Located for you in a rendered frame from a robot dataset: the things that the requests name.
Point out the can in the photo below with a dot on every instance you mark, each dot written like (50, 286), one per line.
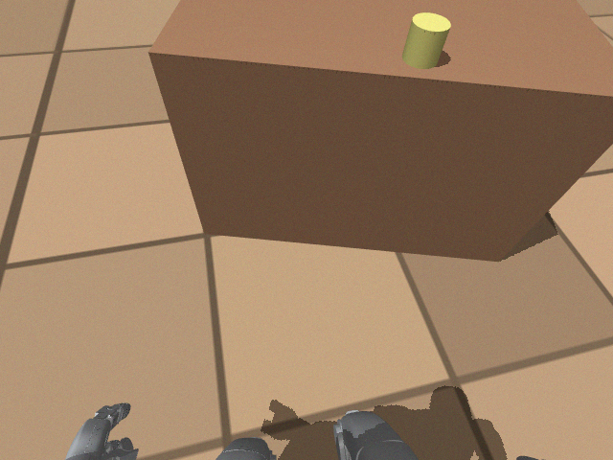
(425, 40)

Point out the left robot hand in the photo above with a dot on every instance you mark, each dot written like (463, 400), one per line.
(93, 435)

